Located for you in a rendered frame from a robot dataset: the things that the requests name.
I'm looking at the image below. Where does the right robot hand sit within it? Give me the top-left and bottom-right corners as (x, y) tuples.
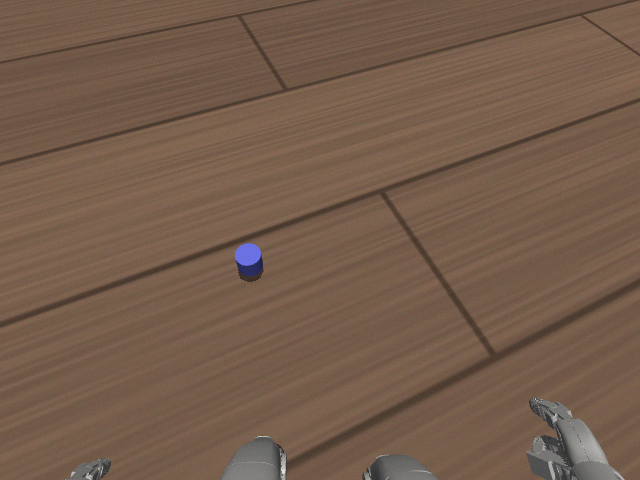
(526, 398), (609, 480)

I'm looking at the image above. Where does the right robot arm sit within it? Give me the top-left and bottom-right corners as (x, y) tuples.
(570, 461), (624, 480)

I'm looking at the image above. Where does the left robot hand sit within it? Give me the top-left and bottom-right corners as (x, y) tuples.
(65, 458), (111, 480)

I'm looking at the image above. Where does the tin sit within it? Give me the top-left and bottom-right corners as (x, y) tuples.
(235, 243), (263, 276)

